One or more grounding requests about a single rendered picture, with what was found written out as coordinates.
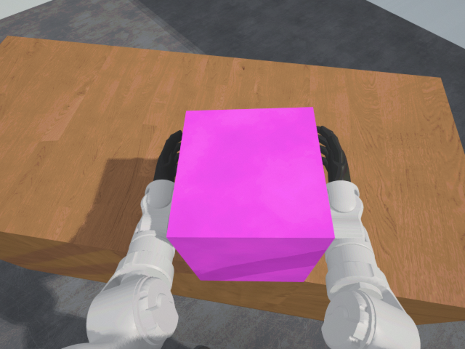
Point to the carton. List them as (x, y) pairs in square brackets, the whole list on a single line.
[(250, 201)]

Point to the right robot hand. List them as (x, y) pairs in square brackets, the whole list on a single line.
[(335, 160)]

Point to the robot right upper arm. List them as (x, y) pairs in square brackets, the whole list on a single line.
[(357, 320)]

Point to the robot left forearm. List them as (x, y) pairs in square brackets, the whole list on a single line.
[(150, 252)]

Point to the robot right forearm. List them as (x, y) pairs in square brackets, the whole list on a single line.
[(350, 259)]

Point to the robot left upper arm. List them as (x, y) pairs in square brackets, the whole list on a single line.
[(139, 314)]

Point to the pedestal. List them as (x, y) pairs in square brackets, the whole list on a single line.
[(82, 127)]

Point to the left robot hand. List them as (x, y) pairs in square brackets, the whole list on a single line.
[(166, 167)]

